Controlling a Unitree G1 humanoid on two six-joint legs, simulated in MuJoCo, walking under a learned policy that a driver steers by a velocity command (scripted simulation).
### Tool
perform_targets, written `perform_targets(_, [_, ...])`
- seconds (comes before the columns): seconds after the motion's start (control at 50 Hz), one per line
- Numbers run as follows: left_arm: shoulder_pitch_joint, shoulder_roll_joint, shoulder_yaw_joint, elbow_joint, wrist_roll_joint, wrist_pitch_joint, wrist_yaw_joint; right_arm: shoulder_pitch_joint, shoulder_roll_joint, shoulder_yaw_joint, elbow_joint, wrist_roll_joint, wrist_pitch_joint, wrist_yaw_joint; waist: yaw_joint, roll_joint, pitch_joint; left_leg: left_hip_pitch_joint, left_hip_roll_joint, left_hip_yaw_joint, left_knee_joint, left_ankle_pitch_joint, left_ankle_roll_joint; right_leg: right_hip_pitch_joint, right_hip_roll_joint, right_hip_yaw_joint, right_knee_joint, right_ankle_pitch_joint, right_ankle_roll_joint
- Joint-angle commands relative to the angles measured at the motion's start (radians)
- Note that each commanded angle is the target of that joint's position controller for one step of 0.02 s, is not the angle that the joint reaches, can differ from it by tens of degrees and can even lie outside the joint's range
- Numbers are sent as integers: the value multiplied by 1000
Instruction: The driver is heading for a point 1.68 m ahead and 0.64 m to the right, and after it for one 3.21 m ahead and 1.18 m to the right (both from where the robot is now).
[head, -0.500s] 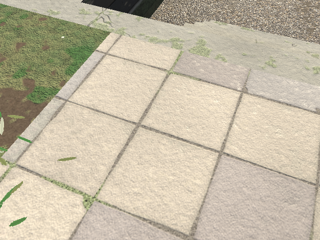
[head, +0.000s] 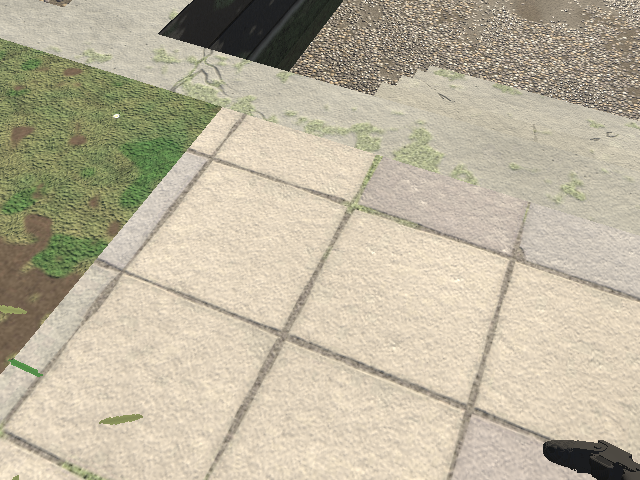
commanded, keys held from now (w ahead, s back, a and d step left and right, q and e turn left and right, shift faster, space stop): w+e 0.72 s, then w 0.28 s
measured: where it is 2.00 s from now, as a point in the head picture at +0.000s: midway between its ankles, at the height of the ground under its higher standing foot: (525, 267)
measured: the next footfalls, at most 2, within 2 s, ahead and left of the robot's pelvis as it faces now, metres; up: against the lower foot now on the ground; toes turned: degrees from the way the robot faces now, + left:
right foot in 0.48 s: +0.36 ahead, -0.19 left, +0.00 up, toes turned -20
left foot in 1.00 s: +0.71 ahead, -0.12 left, +0.00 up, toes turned -30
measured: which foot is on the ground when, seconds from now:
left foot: down 0.00-0.50, up 0.52-0.98, down 1.00-1.00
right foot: up 0.00-0.46, down 0.48-1.00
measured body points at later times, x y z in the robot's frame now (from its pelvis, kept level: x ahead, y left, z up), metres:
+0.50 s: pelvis +0.24 -0.06 -0.01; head +0.28 -0.08 +0.44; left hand +0.51 +0.12 -0.09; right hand +0.19 -0.35 -0.14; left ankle +0.10 +0.12 -0.71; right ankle +0.33 -0.17 -0.73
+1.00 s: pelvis +0.52 -0.14 +0.00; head +0.54 -0.16 +0.45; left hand +0.68 +0.10 -0.12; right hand +0.59 -0.46 -0.08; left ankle +0.68 -0.11 -0.73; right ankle +0.33 -0.17 -0.72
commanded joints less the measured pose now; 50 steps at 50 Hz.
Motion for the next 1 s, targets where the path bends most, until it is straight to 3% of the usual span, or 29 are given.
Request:
perform_targets(0.02, [-34,133,24,-113,-28,-36,0,336,-167,-56,28,1,7,-16,-180,189,-235,729,378,-545,-217,-207,200,-641,-51,63,520,-13,-16])
perform_targets(0.04, [-78,124,25,-121,-22,-31,4,268,-143,-46,24,1,7,-15,-152,127,-159,595,340,-431,-246,-144,176,-612,-93,40,500,71,-12])
perform_targets(0.06, [-99,114,30,-126,-10,-23,5,214,-113,-39,27,-1,6,-12,-125,113,-94,482,303,-345,-287,-89,166,-580,-119,36,456,129,-8])
perform_targets(0.08, [-83,97,34,-127,-10,-10,3,182,-99,-34,31,-7,2,-11,-92,139,-65,402,278,-272,-323,-52,156,-527,-144,41,428,169,-6])
perform_targets(0.14, [-87,51,32,-147,-11,23,-1,156,-115,-44,51,-8,-10,-13,-60,119,-20,311,267,-138,-393,53,168,-503,-160,31,385,234,9])
perform_targets(0.2, [-142,46,33,-178,-2,33,-5,179,-143,-55,76,-12,-10,-25,-65,85,2,333,267,-38,-410,127,173,-559,-162,38,278,352,24])
perform_targets(0.28, [-264,28,23,-219,1,24,-31,201,-176,-63,92,-7,3,-36,-105,69,33,364,247,87,-412,148,146,-529,-147,-24,55,514,15])
perform_targets(0.38, [-391,36,19,-289,1,27,-57,262,-217,-78,121,18,32,-37,-142,68,75,507,294,145,-361,186,120,-540,-125,-92,-88,430,-25])
perform_targets(0.4, [-393,45,22,-299,1,28,-61,261,-227,-82,124,23,39,-37,-134,75,72,533,301,157,-326,258,110,-523,-110,-111,-102,383,-41])
perform_targets(0.44, [-329,79,41,-301,3,33,-63,240,-257,-90,119,32,53,-40,-80,108,12,555,297,191,-176,594,88,-388,-42,-173,-113,281,-81])
perform_targets(0.46, [-207,112,63,-272,0,34,-60,221,-262,-91,115,38,62,-41,-5,101,-54,531,270,221,-4,723,67,-228,11,-206,-159,293,-111])
perform_targets(0.48, [-31,180,101,-221,-3,38,-46,230,-237,-80,111,32,64,-43,73,63,-147,402,223,242,239,658,28,48,52,-187,-206,349,-149])
perform_targets(0.5, [55,296,132,-202,-7,45,-24,259,-140,-50,73,-11,54,-42,57,-156,-207,44,132,244,603,64,-32,337,-174,197,-250,338,-246])
perform_targets(0.52, [12,331,122,-245,-1,24,-33,284,-84,-22,28,-6,13,-31,-11,-254,-364,-237,-48,7,843,-494,-60,527,-352,752,-441,156,-419])
perform_targets(0.54, [12,234,93,-247,3,8,-44,160,-174,-43,8,36,-16,-19,50,-109,-316,-349,3,-104,885,-430,-36,509,-343,693,-501,159,-361])
perform_targets(0.56, [-18,193,81,-242,5,-3,-44,124,-175,-41,-5,49,-31,-15,30,-91,-203,-379,43,-90,830,-343,-9,398,-309,542,-487,223,-322])
perform_targets(0.58, [-90,163,71,-253,3,-7,-42,129,-166,-40,11,27,-35,-24,-19,-7,-138,-317,88,-94,742,-267,-4,249,-261,427,-481,313,-284])
perform_targets(0.6, [-149,127,59,-268,8,-7,-38,140,-180,-50,22,6,-28,-30,-57,-14,-102,-241,114,-97,661,-223,-8,130,-226,344,-493,409,-263])
perform_targets(0.62, [-176,115,53,-284,18,-7,-34,157,-182,-54,24,3,-13,-27,-82,-33,-91,-181,125,-101,627,-193,-13,57,-207,314,-516,455,-260])
perform_targets(0.66, [-169,131,57,-286,14,-13,-24,159,-157,-52,18,-7,8,-26,-94,-23,-83,-148,113,-85,549,-154,-41,-9,-187,269,-542,546,-271])
perform_targets(0.7, [-136,154,64,-278,9,-15,-9,100,-135,-45,-4,-14,17,-29,-83,-16,-57,-170,93,-75,430,-65,-69,-37,-166,224,-554,579,-265])
perform_targets(0.8, [-68,143,59,-245,5,-11,7,-49,-93,-21,-39,-1,8,-8,-13,-67,-18,-93,41,-55,82,232,-76,-57,-121,149,-556,460,-199])
perform_targets(0.9, [-2,146,58,-198,4,-6,7,-116,-132,-25,-74,8,-10,14,14,-76,20,-112,28,-64,-28,175,-25,83,-198,224,-483,458,-189])
perform_targets(0.94, [-4,155,61,-189,6,3,10,-84,-148,-30,-71,8,-16,17,-6,-100,20,-81,19,-51,-48,88,5,136,-222,247,-443,546,-175])
perform_targets(0.96, [-19,157,62,-190,6,7,11,-32,-160,-37,-59,7,-19,16,-37,-110,0,-9,0,-28,-71,61,25,146,-212,240,-393,659,-161])
perform_targets(0.98, [-34,142,55,-195,8,11,10,72,-186,-53,-28,2,-22,12,-90,-96,-65,140,-17,-9,-95,79,54,137,-162,203,-275,804,-139])
perform_targets(1.0, [-48,110,39,-214,17,11,9,228,-228,-66,-4,-11,-25,7,-160,-48,-202,400,91,-115,-50,116,116,23,-106,155,-46,745,-105])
